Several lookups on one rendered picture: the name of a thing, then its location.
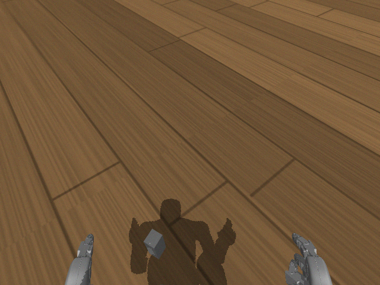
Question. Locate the carton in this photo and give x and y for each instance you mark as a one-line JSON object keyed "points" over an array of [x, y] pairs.
{"points": [[155, 244]]}

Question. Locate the left robot hand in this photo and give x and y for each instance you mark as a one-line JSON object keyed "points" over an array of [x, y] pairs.
{"points": [[79, 272]]}

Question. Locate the right robot hand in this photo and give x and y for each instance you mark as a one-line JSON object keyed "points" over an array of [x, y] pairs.
{"points": [[315, 271]]}

